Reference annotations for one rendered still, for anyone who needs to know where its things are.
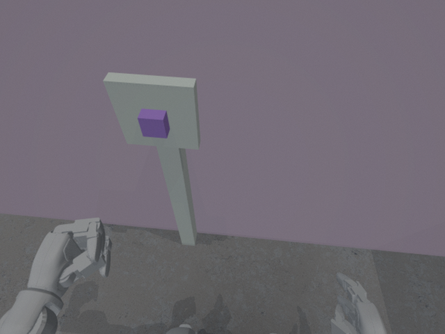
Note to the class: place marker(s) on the button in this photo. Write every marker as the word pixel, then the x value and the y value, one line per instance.
pixel 154 123

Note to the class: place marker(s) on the left robot forearm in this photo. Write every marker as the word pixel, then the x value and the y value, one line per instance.
pixel 35 311

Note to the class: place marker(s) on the left robot hand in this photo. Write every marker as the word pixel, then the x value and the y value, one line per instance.
pixel 51 269

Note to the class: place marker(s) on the panel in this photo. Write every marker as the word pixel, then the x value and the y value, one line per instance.
pixel 129 93

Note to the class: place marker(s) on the right robot hand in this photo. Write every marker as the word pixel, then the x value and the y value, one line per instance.
pixel 363 318

